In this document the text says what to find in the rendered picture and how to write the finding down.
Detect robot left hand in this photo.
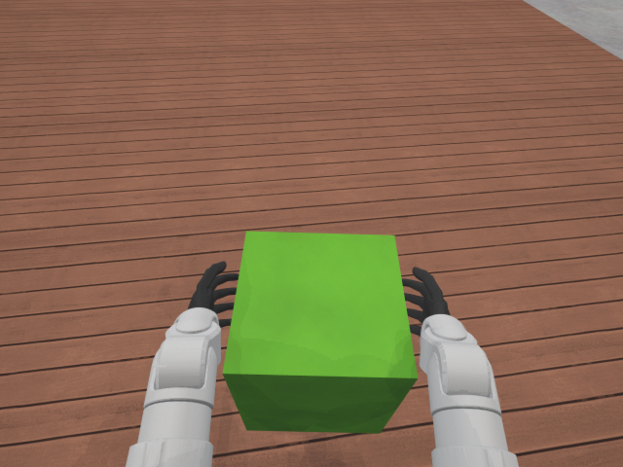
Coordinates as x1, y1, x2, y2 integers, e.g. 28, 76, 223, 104
188, 261, 239, 328

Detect robot right hand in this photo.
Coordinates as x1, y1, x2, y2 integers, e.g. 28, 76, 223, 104
402, 267, 451, 337

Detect left robot forearm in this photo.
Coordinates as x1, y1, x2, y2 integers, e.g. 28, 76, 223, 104
126, 307, 221, 467

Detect right robot forearm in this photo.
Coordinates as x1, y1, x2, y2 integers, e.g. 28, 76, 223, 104
420, 314, 519, 467

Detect carton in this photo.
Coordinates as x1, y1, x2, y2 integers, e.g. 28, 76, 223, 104
223, 232, 418, 434

